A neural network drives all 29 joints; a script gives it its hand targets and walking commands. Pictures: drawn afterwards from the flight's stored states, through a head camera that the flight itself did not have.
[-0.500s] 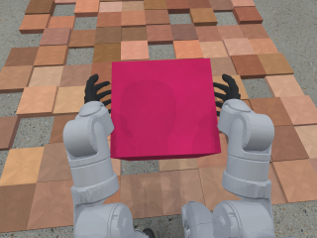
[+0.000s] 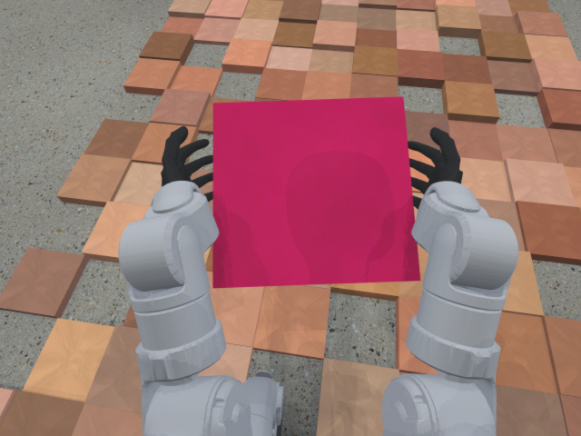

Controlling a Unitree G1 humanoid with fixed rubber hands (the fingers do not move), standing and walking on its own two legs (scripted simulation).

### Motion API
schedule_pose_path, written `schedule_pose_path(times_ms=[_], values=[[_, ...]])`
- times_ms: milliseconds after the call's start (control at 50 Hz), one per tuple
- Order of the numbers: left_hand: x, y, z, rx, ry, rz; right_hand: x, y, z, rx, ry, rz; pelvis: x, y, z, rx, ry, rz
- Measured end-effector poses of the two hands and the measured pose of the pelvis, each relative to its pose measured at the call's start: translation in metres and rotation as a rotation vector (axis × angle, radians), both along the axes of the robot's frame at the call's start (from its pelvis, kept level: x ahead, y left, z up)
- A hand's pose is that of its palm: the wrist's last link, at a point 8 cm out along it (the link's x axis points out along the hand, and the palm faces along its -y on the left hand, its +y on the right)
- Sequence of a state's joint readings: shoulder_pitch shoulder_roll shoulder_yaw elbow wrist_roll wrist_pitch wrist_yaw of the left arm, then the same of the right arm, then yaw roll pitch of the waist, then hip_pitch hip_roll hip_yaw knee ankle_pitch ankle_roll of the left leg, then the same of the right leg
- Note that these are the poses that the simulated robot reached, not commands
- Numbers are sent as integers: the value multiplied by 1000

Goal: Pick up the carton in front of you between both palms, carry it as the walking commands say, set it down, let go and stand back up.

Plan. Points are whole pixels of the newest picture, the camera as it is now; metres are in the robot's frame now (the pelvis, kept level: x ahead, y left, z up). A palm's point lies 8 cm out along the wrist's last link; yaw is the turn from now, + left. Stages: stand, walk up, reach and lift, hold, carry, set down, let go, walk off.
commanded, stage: carry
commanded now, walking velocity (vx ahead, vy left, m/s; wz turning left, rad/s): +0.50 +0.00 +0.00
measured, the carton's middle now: (307, 209) +0.40 +0.05 +0.04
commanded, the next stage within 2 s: none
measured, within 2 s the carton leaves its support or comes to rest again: neither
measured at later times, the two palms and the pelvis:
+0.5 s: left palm (241, 62) +0.66 +0.18 +0.08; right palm (411, 74) +0.64 -0.10 +0.08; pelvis +0.30 +0.06 -0.03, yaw +0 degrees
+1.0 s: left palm out of the picture +0.95 +0.25 +0.17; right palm out of the picture +0.94 -0.04 +0.16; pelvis +0.61 +0.10 -0.01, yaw -2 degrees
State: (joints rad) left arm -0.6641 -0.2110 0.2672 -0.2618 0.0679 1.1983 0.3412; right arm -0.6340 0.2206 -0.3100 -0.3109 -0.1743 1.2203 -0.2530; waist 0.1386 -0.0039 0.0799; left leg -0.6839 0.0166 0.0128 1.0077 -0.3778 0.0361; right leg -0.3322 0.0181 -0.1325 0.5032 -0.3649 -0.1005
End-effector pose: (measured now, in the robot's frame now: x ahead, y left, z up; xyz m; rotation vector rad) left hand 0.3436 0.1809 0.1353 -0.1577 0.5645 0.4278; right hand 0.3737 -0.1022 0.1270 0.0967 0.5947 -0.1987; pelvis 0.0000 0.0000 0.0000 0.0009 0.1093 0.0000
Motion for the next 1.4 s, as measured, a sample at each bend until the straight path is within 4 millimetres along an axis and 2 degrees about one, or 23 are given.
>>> schedule_pose_path(times_ms=[100, 180, 220, 260, 360, 440, 520, 580, 640, 740, 820, 920, 1000, 1040, 1140, 1240, 1320, 1400], values=[[80, 7, 25, 26, -71, -62, 66, 6, 25, -28, -78, -33, 71, 18, -5, -12, -8, -1], [147, 10, 21, 38, -74, -143, 116, 11, 29, -74, -84, -64, 134, 37, -27, -26, -38, -18], [177, 7, 12, 40, -57, -188, 136, 8, 24, -98, -66, -92, 155, 45, -36, -28, -33, -15], [200, 3, 0, 26, -13, -215, 152, 5, 14, -106, -19, -117, 174, 51, -36, -27, -36, -11], [246, -4, -32, -22, 121, -221, 190, -1, -17, -73, 120, -168, 221, 61, -28, -34, -26, -9], [283, -3, -50, -37, 145, -198, 230, -1, -35, -49, 146, -174, 263, 61, -25, -40, -18, -4], [325, 0, -57, -36, 109, -162, 280, 2, -44, -32, 113, -153, 312, 57, -28, -32, -17, 5], [361, 4, -59, -12, 74, -137, 325, 5, -51, -24, 77, -112, 355, 52, -34, -25, -24, 11], [390, 14, -59, 33, 79, -102, 370, 15, -56, -22, 77, -47, 391, 47, -30, -57, -42, 8], [422, 39, -46, 1, 77, -13, 425, 42, -42, -17, 77, 23, 442, 42, -12, -27, -40, 12], [464, 53, -21, 7, 47, -3, 468, 56, -22, -22, 44, 22, 485, 49, 1, -3, -29, 20], [537, 64, 13, 26, -31, -64, 526, 65, 12, -24, -37, -10, 548, 73, 5, 5, -30, 7], [606, 65, 33, 61, -104, -178, 569, 65, 35, -57, -112, -86, 607, 105, -12, -42, -62, -30], [637, 62, 38, 68, -108, -238, 585, 63, 42, -85, -114, -127, 631, 116, -14, -35, -67, -28], [698, 62, 37, 16, -7, -281, 632, 65, 49, -105, -6, -174, 683, 137, -4, -51, -53, -28], [751, 80, 25, -10, 50, -244, 695, 82, 48, -106, 50, -161, 733, 147, 3, -63, -43, -16], [792, 100, 11, -17, 84, -190, 749, 101, 32, -87, 83, -123, 780, 153, 3, -67, -38, -1], [837, 117, -11, -17, 122, -148, 803, 118, 4, -77, 122, -85, 832, 155, -2, -69, -29, 22]])
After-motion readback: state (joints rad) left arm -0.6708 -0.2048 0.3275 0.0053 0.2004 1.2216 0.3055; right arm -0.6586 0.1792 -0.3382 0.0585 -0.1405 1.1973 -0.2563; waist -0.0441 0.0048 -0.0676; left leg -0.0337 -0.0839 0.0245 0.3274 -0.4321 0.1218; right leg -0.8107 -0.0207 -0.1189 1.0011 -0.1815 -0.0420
